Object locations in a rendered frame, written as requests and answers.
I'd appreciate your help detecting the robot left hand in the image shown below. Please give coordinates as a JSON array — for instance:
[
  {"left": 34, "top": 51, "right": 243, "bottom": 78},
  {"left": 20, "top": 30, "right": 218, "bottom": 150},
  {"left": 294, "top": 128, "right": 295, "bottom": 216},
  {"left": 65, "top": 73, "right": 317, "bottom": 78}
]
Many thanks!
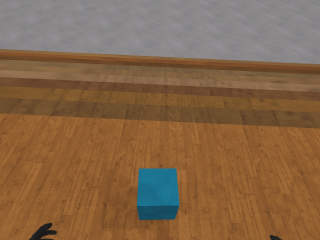
[{"left": 29, "top": 223, "right": 57, "bottom": 240}]

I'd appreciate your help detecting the carton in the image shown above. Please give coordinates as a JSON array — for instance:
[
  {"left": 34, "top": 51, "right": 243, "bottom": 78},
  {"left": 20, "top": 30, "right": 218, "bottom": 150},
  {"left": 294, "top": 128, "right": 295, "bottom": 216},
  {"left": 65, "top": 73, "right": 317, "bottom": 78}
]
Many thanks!
[{"left": 137, "top": 168, "right": 180, "bottom": 220}]

